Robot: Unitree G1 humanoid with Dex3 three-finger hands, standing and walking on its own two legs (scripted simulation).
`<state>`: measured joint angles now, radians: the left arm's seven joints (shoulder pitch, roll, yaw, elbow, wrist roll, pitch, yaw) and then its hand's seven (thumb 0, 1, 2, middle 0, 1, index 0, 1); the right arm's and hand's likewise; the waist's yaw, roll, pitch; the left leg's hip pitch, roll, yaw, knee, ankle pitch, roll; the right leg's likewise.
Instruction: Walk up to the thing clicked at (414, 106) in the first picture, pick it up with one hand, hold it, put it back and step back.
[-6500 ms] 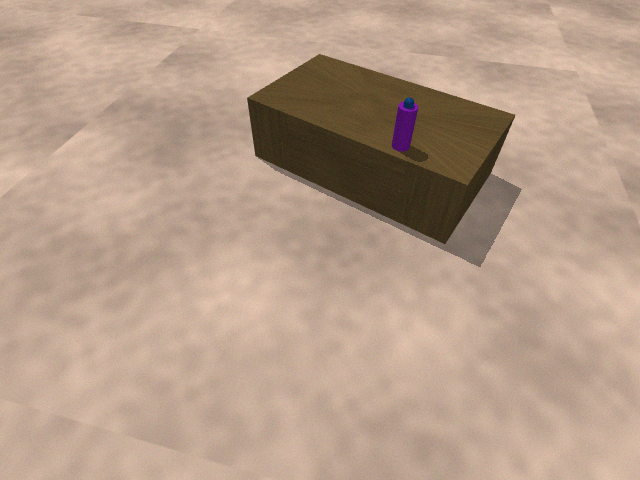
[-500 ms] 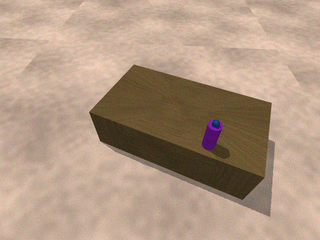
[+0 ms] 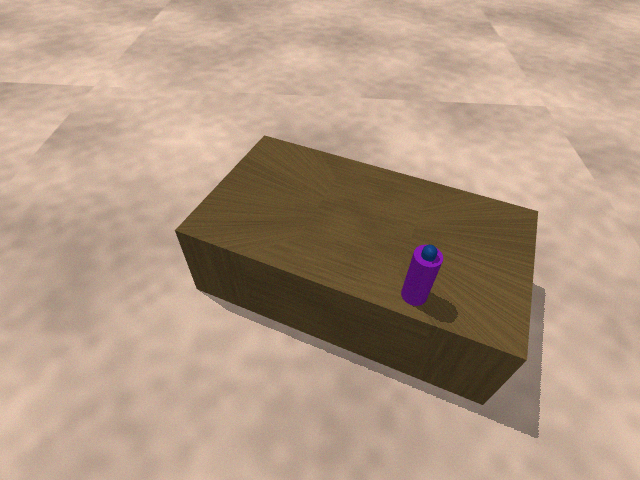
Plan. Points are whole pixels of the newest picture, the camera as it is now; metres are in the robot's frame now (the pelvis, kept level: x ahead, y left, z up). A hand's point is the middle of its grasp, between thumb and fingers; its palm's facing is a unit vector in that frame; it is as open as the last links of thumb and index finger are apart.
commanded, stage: stand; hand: right
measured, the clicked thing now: (422, 272) +0.67 -0.26 -0.34
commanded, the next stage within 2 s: walk up in 1.36 s
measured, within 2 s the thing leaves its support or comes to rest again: neither
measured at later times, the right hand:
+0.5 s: hand out of the picture +0.08 -0.25 -0.15, palm faces -0.03 +0.94 -0.35, open 7.4 cm
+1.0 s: hand out of the picture +0.08 -0.25 -0.16, palm faces -0.03 +0.94 -0.34, open 7.4 cm
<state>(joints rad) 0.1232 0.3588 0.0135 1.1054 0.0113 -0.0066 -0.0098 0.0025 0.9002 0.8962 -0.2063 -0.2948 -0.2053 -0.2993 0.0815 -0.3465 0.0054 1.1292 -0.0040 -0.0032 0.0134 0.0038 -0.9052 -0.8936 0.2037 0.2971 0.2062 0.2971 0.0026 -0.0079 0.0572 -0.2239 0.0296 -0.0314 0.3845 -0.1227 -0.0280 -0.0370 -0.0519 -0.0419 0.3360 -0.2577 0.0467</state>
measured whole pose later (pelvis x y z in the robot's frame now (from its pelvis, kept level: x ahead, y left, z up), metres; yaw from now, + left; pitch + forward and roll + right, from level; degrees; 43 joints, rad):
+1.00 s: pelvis +0.01 +0.00 +0.00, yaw +0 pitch -2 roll +0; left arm 0.16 0.36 0.01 1.10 0.01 0.00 -0.01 0.00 0.90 0.90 -0.21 -0.29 -0.21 -0.30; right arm 0.10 -0.35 0.00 1.13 0.00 0.00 0.01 0.00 -0.91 -0.89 0.20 0.30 0.21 0.30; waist 0.00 -0.01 0.06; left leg -0.22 0.02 -0.03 0.39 -0.14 -0.02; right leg -0.03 -0.06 -0.04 0.33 -0.27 0.05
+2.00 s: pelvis +0.18 +0.06 -0.01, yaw -11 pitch -4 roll +2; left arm 0.27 0.40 0.05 0.88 0.01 -0.05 -0.03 0.00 0.90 0.90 -0.21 -0.29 -0.20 -0.30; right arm 0.31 -0.39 -0.07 0.84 -0.03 -0.01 0.06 0.01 -0.90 -0.89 0.20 0.30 0.21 0.30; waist -0.06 0.01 0.12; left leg -0.03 -0.04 0.16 0.47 -0.38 0.05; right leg -0.42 -0.05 -0.04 0.64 -0.22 -0.02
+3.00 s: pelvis +0.35 +0.11 -0.03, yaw -23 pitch -2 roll +1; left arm 0.22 0.40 0.04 0.92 0.02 0.00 -0.01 0.00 0.90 0.90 -0.21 -0.29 -0.21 -0.30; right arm 0.16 -0.40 -0.03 0.91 0.01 -0.02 -0.01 0.01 -0.90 -0.89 0.20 0.30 0.21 0.30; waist 0.01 0.01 0.11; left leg -0.34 0.06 0.06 0.70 -0.31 -0.02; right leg -0.31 0.00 0.02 0.74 -0.40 -0.01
